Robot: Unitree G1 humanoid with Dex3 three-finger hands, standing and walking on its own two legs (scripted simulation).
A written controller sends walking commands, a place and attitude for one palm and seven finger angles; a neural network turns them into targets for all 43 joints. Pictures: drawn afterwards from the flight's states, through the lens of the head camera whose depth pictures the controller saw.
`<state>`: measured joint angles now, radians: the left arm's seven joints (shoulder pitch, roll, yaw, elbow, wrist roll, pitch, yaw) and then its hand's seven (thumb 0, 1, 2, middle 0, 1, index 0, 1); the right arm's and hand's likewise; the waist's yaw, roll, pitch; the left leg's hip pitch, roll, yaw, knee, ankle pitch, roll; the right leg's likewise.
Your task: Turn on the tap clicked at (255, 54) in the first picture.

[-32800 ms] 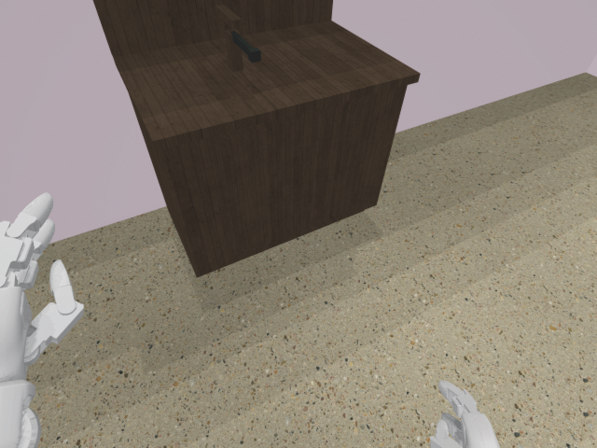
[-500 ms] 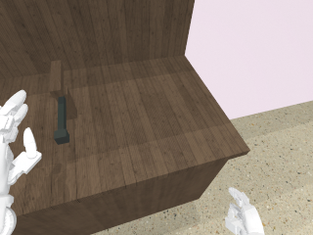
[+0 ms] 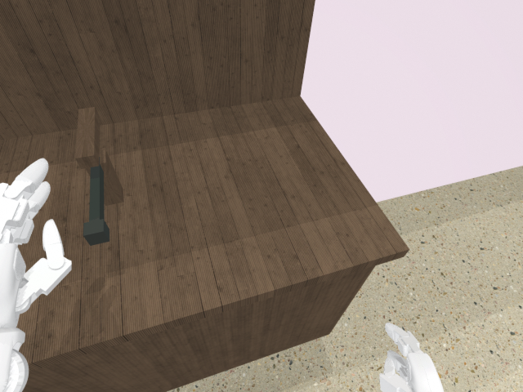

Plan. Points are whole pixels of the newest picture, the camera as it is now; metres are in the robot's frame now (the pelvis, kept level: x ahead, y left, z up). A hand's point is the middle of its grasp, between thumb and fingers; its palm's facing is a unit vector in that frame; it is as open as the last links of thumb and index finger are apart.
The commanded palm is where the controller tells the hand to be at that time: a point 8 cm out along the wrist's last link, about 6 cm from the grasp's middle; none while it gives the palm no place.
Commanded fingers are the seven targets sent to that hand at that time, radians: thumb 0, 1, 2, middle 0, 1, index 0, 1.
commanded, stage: turn the palm inward beside the body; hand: left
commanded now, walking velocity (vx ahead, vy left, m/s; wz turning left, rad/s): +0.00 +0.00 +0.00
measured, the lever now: (96, 232) +0.32 +0.28 +0.06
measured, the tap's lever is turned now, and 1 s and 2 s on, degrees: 0 0 0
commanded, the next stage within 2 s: none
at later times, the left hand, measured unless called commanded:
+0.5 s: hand (62, 288) +0.19 +0.24 +0.14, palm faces +0.44 -0.83 -0.33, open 7.4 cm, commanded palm +0.15 +0.27 +0.16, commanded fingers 0.00 0.90 0.90 -0.20 -0.30 -0.20 -0.30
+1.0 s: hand (91, 298) +0.19 +0.21 +0.13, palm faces +0.48 -0.83 -0.29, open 7.4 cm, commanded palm +0.13 +0.25 +0.14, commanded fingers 0.00 0.90 0.90 -0.20 -0.30 -0.20 -0.30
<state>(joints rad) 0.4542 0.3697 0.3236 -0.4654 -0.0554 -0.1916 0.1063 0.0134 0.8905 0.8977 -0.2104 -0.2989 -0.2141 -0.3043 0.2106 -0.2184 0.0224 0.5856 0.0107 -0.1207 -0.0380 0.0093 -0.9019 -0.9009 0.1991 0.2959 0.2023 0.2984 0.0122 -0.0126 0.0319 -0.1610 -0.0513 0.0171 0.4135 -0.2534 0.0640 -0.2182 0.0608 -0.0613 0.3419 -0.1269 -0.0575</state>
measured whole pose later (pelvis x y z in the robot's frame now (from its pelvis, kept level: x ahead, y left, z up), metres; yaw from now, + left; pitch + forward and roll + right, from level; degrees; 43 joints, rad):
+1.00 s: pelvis +0.00 -0.06 -0.03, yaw +4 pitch +2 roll +1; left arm 0.44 0.34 0.33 -0.44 -0.20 0.06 0.11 0.01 0.89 0.90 -0.21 -0.30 -0.21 -0.30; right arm 0.17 -0.28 0.02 0.65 0.05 -0.13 -0.07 0.01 -0.90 -0.90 0.20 0.30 0.20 0.30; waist 0.06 0.05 -0.07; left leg -0.35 -0.03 -0.06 0.70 -0.39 -0.01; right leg -0.40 0.09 -0.12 0.66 -0.30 -0.12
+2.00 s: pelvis +0.00 -0.04 -0.02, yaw +5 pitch +0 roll +0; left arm 0.54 0.23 0.19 -0.50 -0.25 0.11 0.18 0.02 0.90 0.90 -0.20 -0.30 -0.21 -0.30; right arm 0.18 -0.25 0.06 0.65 0.05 -0.24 -0.10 0.01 -0.90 -0.90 0.20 0.30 0.20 0.30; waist 0.08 0.06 -0.07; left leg -0.31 -0.06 -0.07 0.68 -0.37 0.02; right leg -0.36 0.07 -0.13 0.63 -0.29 -0.11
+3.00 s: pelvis +0.00 -0.05 -0.02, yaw +5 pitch +2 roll +0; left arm 0.34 0.26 0.29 -0.25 -0.27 0.08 0.18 0.02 0.90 0.90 -0.20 -0.29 -0.20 -0.30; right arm 0.16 -0.26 0.03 0.70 0.07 -0.19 -0.12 0.01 -0.90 -0.90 0.20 0.30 0.20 0.30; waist 0.06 0.06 -0.05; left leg -0.34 -0.04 -0.08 0.68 -0.37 0.00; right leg -0.38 0.08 -0.14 0.62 -0.29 -0.12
